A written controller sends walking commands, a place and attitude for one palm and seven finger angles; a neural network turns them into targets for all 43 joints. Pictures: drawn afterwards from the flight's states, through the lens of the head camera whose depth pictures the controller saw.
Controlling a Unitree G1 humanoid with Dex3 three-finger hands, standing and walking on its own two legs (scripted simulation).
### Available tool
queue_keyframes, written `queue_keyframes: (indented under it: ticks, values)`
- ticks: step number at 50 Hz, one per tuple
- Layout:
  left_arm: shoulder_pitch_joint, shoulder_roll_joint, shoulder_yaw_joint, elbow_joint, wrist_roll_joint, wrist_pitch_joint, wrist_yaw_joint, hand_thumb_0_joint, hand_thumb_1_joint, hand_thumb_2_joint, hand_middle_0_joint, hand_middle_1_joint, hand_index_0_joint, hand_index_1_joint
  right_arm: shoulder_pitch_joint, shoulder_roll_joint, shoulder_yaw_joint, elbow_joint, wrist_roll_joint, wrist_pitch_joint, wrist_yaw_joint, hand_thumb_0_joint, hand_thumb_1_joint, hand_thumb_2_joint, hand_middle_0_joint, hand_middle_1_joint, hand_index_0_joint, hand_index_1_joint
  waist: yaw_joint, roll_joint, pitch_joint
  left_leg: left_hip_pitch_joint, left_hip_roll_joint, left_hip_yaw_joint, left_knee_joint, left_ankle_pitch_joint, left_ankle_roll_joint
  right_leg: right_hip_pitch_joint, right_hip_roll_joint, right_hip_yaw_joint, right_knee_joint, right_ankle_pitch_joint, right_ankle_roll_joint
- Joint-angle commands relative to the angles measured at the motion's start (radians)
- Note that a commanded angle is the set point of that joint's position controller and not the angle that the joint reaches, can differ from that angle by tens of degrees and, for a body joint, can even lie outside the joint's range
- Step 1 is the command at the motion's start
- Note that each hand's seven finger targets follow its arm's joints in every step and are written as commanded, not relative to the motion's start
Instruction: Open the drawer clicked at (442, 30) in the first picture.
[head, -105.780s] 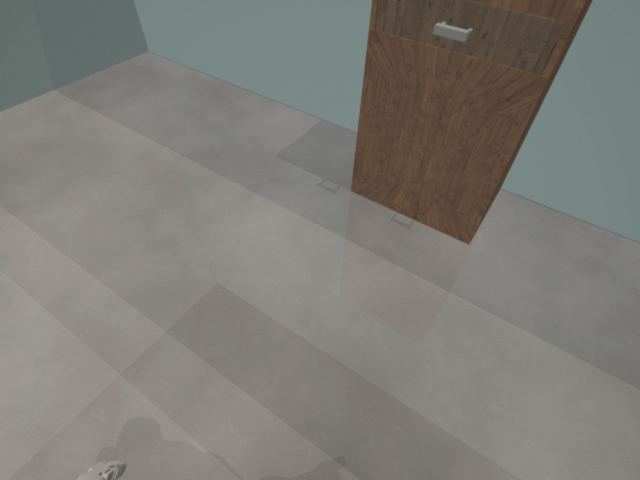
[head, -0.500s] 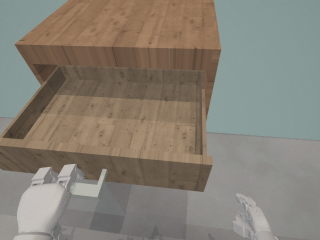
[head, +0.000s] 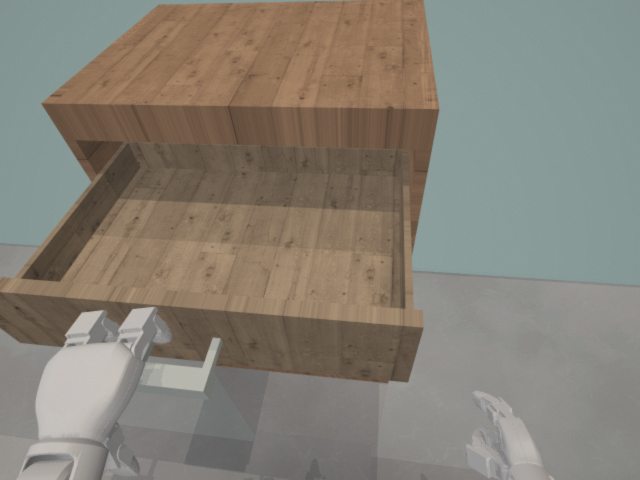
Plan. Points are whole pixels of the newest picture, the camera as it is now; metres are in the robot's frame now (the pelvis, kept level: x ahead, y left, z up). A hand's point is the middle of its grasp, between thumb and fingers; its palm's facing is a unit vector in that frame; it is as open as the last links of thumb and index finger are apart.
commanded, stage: lift the hand off the handle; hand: left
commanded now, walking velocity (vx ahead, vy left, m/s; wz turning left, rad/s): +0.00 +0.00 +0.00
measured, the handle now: (175, 361) +0.22 +0.21 +0.06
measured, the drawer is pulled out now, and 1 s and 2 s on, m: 0.29 0.29 0.29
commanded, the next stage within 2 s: draw the hand back to the body in 1.02 s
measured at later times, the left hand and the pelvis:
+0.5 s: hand (96, 353) +0.19 +0.25 +0.14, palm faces +0.13 -0.07 -0.99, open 13.6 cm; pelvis +0.01 +0.00 +0.01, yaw +1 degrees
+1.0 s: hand (61, 309) +0.20 +0.25 +0.21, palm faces +0.18 -0.03 -0.98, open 13.9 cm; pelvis +0.00 -0.01 +0.02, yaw +2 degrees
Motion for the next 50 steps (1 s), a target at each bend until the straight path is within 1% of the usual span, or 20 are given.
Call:
queue_keyframes:
  ticks: [1,7,9,11,14,16,19,21,24,26,27,29,35,36,39,41,42,45,46,50]
  values:
    - [-0.061,0.188,0.163,-0.251,-0.021,0.018,0.022,0.000,-0.500,0.300,-0.300,-1.200,-0.300,-1.200,-0.180,-0.105,-0.027,-0.177,0.011,-0.053,-0.013,0.000,-0.900,-0.900,0.200,0.300,0.200,0.300,0.012,-0.027,-0.121,0.068,-0.023,-0.008,-0.126,0.242,0.013,0.104,0.020,0.017,-0.138,0.166,-0.025]
    - [-0.090,0.187,0.147,-0.325,-0.036,0.034,-0.038,0.000,-0.500,0.300,-0.300,-1.200,-0.300,-1.200,-0.167,-0.104,-0.012,-0.191,0.012,-0.046,-0.013,0.000,-0.900,-0.900,0.200,0.300,0.200,0.300,0.018,-0.026,-0.136,0.107,-0.023,-0.004,-0.154,0.274,0.020,0.154,0.007,0.000,-0.163,0.183,-0.016]
    - [-0.075,0.178,0.138,-0.320,-0.044,0.034,-0.056,0.000,-0.500,0.300,-0.300,-1.200,-0.300,-1.200,-0.167,-0.108,-0.013,-0.188,0.013,-0.042,-0.010,0.000,-0.900,-0.900,0.200,0.300,0.200,0.300,0.017,-0.038,-0.096,0.108,-0.022,-0.003,-0.169,0.291,0.018,0.156,0.010,-0.007,-0.175,0.194,-0.014]
    - [-0.111,0.233,0.183,-0.347,-0.062,0.039,-0.069,0.000,-0.500,0.300,-0.300,-1.200,-0.300,-1.200,-0.195,-0.118,-0.012,-0.189,0.025,-0.040,-0.016,0.000,-0.900,-0.900,0.200,0.300,0.200,0.300,0.013,-0.007,-0.088,0.124,-0.013,-0.005,-0.178,0.281,0.014,0.172,0.012,0.006,-0.193,0.203,-0.016]
    - [-0.139,0.197,0.141,-0.365,-0.055,0.039,-0.096,0.000,-0.500,0.300,-0.300,-1.200,-0.300,-1.200,-0.172,-0.111,-0.006,-0.189,0.017,-0.035,-0.010,0.000,-0.900,-0.900,0.200,0.300,0.200,0.300,0.013,-0.017,-0.096,0.142,-0.018,-0.004,-0.193,0.313,0.018,0.182,0.007,-0.012,-0.201,0.207,-0.012]
    - [-0.149,0.269,0.211,-0.387,-0.077,0.046,-0.103,0.000,-0.500,0.300,-0.300,-1.200,-0.300,-1.200,-0.200,-0.122,-0.007,-0.193,0.031,-0.035,-0.018,0.000,-0.900,-0.900,0.200,0.300,0.200,0.300,0.014,0.014,-0.108,0.159,-0.008,-0.010,-0.200,0.305,0.012,0.210,0.012,0.000,-0.212,0.217,-0.015]
    - [-0.185,0.220,0.155,-0.396,-0.074,0.044,-0.130,0.000,-0.500,0.300,-0.300,-1.200,-0.300,-1.200,-0.180,-0.110,-0.002,-0.190,0.023,-0.031,-0.011,0.000,-0.900,-0.900,0.200,0.300,0.200,0.300,0.011,-0.016,-0.083,0.164,-0.013,-0.010,-0.219,0.326,0.016,0.203,0.007,-0.021,-0.224,0.205,-0.011]
    - [-0.205,0.291,0.221,-0.416,-0.095,0.050,-0.134,0.000,-0.500,0.300,-0.300,-1.200,-0.300,-1.200,-0.208,-0.121,0.000,-0.193,0.035,-0.035,-0.020,0.000,-0.900,-0.900,0.200,0.300,0.200,0.300,0.010,0.019,-0.091,0.179,-0.004,-0.016,-0.227,0.316,0.011,0.232,0.012,-0.010,-0.234,0.215,-0.013]
    - [-0.190,0.257,0.188,-0.388,-0.082,0.068,-0.161,0.000,-0.500,0.300,-0.300,-1.200,-0.300,-1.200,-0.190,-0.113,0.004,-0.185,0.028,-0.026,-0.009,0.000,-0.900,-0.900,0.200,0.300,0.200,0.300,0.018,-0.024,-0.085,0.177,-0.012,-0.016,-0.242,0.371,0.013,0.250,0.005,-0.023,-0.235,0.248,-0.012]
    - [-0.183,0.287,0.222,-0.415,-0.113,0.095,-0.179,0.000,-0.500,0.300,-0.300,-1.200,-0.300,-1.200,-0.230,-0.124,0.005,-0.195,0.047,-0.024,-0.005,0.000,-0.900,-0.900,0.200,0.300,0.200,0.300,0.018,0.036,-0.096,0.181,-0.003,-0.017,-0.252,0.368,0.006,0.282,0.009,-0.016,-0.234,0.270,-0.014]
    - [-0.190,0.273,0.200,-0.432,-0.103,0.105,-0.196,0.000,-0.500,0.300,-0.300,-1.200,-0.300,-1.200,-0.211,-0.116,0.014,-0.203,0.037,-0.019,0.002,0.000,-0.900,-0.900,0.200,0.300,0.200,0.300,0.027,0.016,-0.124,0.178,-0.012,-0.018,-0.257,0.388,0.010,0.301,0.002,-0.024,-0.229,0.276,-0.014]
    - [-0.153,0.252,0.180,-0.414,-0.117,0.122,-0.223,0.000,-0.500,0.300,-0.300,-1.200,-0.300,-1.200,-0.214,-0.122,0.012,-0.202,0.045,-0.009,0.009,0.000,-0.900,-0.900,0.200,0.300,0.200,0.300,0.017,-0.027,-0.078,0.171,-0.008,-0.011,-0.266,0.394,0.010,0.286,0.004,-0.030,-0.237,0.284,-0.006]
    - [-0.165,0.324,0.249,-0.480,-0.143,0.134,-0.254,0.000,-0.500,0.300,-0.300,-1.200,-0.300,-1.200,-0.218,-0.132,0.014,-0.223,0.052,-0.002,0.012,0.000,-0.900,-0.900,0.200,0.300,0.200,0.300,0.024,-0.023,-0.098,0.176,-0.003,-0.007,-0.269,0.397,0.012,0.305,0.002,-0.025,-0.241,0.296,-0.002]
    - [-0.198,0.360,0.288,-0.517,-0.170,0.131,-0.251,0.000,-0.500,0.300,-0.300,-1.200,-0.300,-1.200,-0.248,-0.139,0.017,-0.226,0.063,-0.010,0.009,0.000,-0.900,-0.900,0.200,0.300,0.200,0.300,0.015,0.013,-0.108,0.175,0.005,-0.011,-0.262,0.360,0.007,0.307,0.009,-0.016,-0.242,0.280,-0.005]
    - [-0.191,0.316,0.251,-0.489,-0.165,0.130,-0.266,0.000,-0.500,0.300,-0.300,-1.200,-0.300,-1.200,-0.217,-0.128,0.015,-0.220,0.053,-0.010,0.015,0.000,-0.900,-0.900,0.200,0.300,0.200,0.300,0.015,-0.028,-0.068,0.175,-0.005,-0.010,-0.269,0.369,0.013,0.276,0.000,-0.028,-0.253,0.258,-0.002]
    - [-0.255,0.372,0.309,-0.506,-0.202,0.130,-0.270,0.000,-0.500,0.300,-0.300,-1.200,-0.300,-1.200,-0.253,-0.132,0.016,-0.221,0.070,-0.025,0.012,0.000,-0.900,-0.900,0.200,0.300,0.200,0.300,0.009,0.015,-0.068,0.172,0.000,-0.016,-0.265,0.327,0.011,0.275,0.008,-0.017,-0.253,0.236,-0.005]
    - [-0.288,0.371,0.295,-0.495,-0.182,0.128,-0.279,0.000,-0.500,0.300,-0.300,-1.200,-0.300,-1.200,-0.228,-0.126,0.020,-0.219,0.053,-0.024,0.013,0.000,-0.900,-0.900,0.200,0.300,0.200,0.300,0.022,-0.006,-0.103,0.174,-0.015,-0.021,-0.268,0.338,0.015,0.293,0.000,-0.022,-0.250,0.226,-0.008]
    - [-0.282,0.404,0.326,-0.439,-0.191,0.141,-0.302,0.000,-0.500,0.300,-0.300,-1.200,-0.300,-1.200,-0.230,-0.130,0.012,-0.208,0.058,-0.022,0.012,0.000,-0.900,-0.900,0.200,0.300,0.200,0.300,0.020,-0.030,-0.070,0.164,-0.016,-0.016,-0.271,0.349,0.015,0.289,-0.003,-0.018,-0.252,0.251,-0.002]
    - [-0.322,0.422,0.347,-0.457,-0.230,0.139,-0.312,0.000,-0.500,0.300,-0.300,-1.200,-0.300,-1.200,-0.263,-0.136,0.015,-0.208,0.074,-0.033,0.011,0.000,-0.900,-0.900,0.200,0.300,0.200,0.300,0.008,0.008,-0.079,0.169,-0.010,-0.018,-0.261,0.320,0.014,0.283,0.002,-0.009,-0.254,0.241,-0.003]
    - [-0.246,0.394,0.320,-0.413,-0.240,0.135,-0.363,0.000,-0.500,0.300,-0.300,-1.200,-0.300,-1.200,-0.228,-0.137,0.010,-0.216,0.067,-0.029,0.015,0.000,-0.900,-0.900,0.200,0.300,0.200,0.300,0.010,-0.054,-0.066,0.151,-0.020,-0.009,-0.259,0.327,0.018,0.279,-0.003,-0.021,-0.249,0.254,0.007]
